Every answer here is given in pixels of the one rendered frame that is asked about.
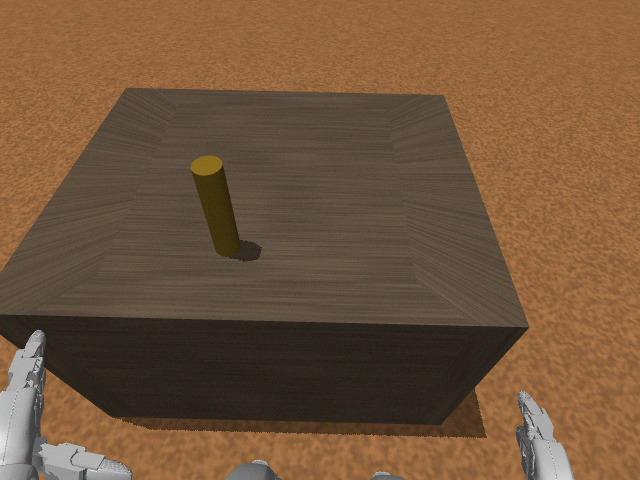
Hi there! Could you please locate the left robot arm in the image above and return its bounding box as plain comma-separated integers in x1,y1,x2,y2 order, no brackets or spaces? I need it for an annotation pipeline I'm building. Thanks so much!
0,464,39,480

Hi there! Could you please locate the right robot hand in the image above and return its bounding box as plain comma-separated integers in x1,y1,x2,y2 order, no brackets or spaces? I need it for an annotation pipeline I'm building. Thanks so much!
516,391,575,480

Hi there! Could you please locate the left robot hand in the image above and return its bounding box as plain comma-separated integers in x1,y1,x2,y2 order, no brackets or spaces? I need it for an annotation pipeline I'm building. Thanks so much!
0,330,133,480

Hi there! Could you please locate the can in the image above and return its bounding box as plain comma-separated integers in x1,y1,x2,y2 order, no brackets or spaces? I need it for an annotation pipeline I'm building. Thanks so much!
190,155,241,257

